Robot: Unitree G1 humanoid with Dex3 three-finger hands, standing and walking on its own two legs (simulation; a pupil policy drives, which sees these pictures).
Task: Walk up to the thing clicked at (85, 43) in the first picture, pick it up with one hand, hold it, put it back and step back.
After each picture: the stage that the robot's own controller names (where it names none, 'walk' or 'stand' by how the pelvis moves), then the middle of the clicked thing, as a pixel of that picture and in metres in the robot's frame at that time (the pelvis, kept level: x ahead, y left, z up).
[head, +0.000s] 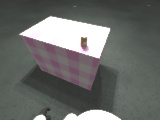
stand; (83, 40) +0.72 +0.10 +0.03
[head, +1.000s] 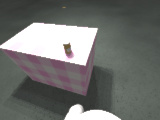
walk; (67, 46) +0.58 +0.27 +0.05
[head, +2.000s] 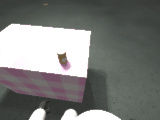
stand; (62, 56) +0.45 +0.24 +0.05
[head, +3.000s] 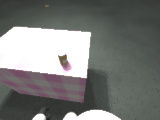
stand; (62, 57) +0.46 +0.24 +0.03
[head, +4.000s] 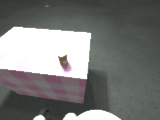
stand; (63, 58) +0.45 +0.24 +0.03
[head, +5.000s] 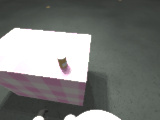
stand; (62, 60) +0.43 +0.24 +0.03
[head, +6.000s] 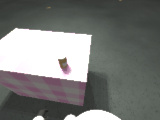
stand; (62, 60) +0.43 +0.24 +0.03
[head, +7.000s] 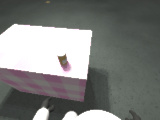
rise first; (62, 57) +0.44 +0.24 +0.03
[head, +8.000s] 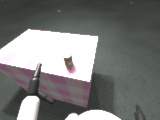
rise first; (68, 59) +0.44 +0.23 +0.04
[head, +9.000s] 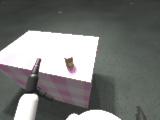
go down; (69, 60) +0.44 +0.22 +0.04
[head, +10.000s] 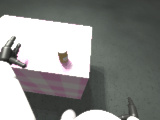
go down; (62, 54) +0.45 +0.20 +0.05
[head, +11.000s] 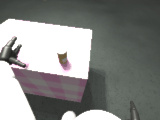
go down; (62, 55) +0.45 +0.21 +0.06
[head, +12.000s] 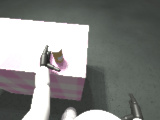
close in; (57, 54) +0.44 +0.23 +0.08
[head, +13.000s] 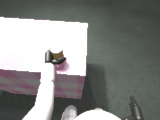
lift; (58, 54) +0.42 +0.21 +0.09
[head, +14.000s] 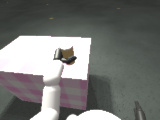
lift; (68, 54) +0.36 +0.15 +0.21
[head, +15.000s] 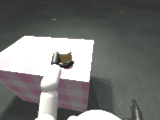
hold; (66, 58) +0.33 +0.17 +0.20
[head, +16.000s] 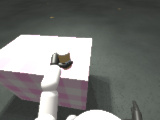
hold; (65, 59) +0.34 +0.17 +0.18
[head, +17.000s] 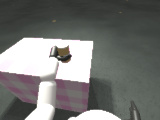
crouch; (64, 52) +0.36 +0.18 +0.22
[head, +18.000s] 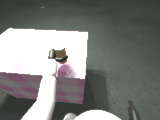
lower; (61, 54) +0.43 +0.20 +0.12
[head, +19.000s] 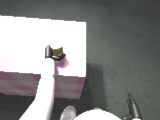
lower; (58, 51) +0.45 +0.21 +0.09
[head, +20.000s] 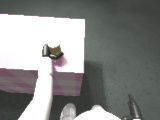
lower; (55, 50) +0.45 +0.22 +0.09
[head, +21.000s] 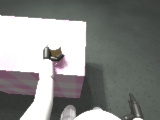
lower; (56, 52) +0.44 +0.22 +0.09
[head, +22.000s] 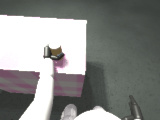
rest; (57, 51) +0.45 +0.22 +0.09
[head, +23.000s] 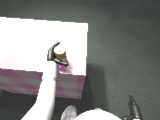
withdraw; (61, 55) +0.42 +0.19 +0.08
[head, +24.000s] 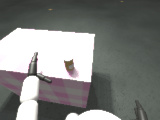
sink last; (69, 62) +0.40 +0.18 +0.07
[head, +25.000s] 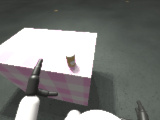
stand; (70, 58) +0.43 +0.19 +0.07
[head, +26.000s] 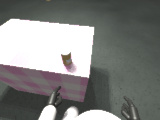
stand; (66, 56) +0.41 +0.19 +0.09
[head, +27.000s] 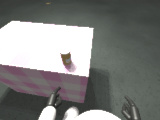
stand; (66, 56) +0.42 +0.19 +0.10
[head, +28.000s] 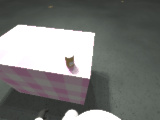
stand; (69, 59) +0.43 +0.18 +0.06
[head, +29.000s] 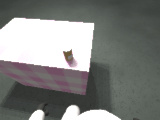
walk; (67, 53) +0.46 +0.19 +0.05
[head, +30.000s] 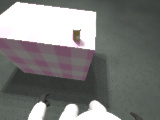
walk; (76, 33) +0.64 +0.16 +0.05
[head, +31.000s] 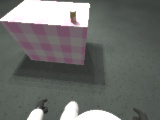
walk; (73, 16) +0.95 +0.27 +0.06
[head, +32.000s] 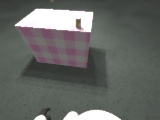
stand; (78, 22) +1.02 +0.22 +0.04
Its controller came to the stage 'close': yes
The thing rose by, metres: 0.23
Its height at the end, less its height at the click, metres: +0.00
